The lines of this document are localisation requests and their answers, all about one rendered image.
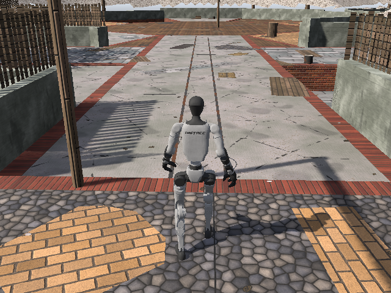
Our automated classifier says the robot right forearm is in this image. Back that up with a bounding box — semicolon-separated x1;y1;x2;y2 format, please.
220;148;234;175

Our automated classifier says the robot right thigh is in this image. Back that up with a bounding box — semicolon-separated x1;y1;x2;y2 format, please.
203;170;216;204

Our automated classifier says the left robot foot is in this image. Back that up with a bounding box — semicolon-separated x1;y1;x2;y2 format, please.
175;244;186;261

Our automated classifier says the robot right upper arm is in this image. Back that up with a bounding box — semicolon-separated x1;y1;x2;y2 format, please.
208;123;226;157

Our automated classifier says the robot right hand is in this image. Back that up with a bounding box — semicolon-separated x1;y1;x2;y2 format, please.
223;172;237;187

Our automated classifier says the robot left upper arm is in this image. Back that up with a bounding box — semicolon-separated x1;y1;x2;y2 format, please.
166;122;184;155

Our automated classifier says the robot left hand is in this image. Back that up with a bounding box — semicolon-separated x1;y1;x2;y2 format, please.
162;161;176;172

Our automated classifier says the robot left forearm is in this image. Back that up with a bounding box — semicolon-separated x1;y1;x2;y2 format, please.
163;146;172;164

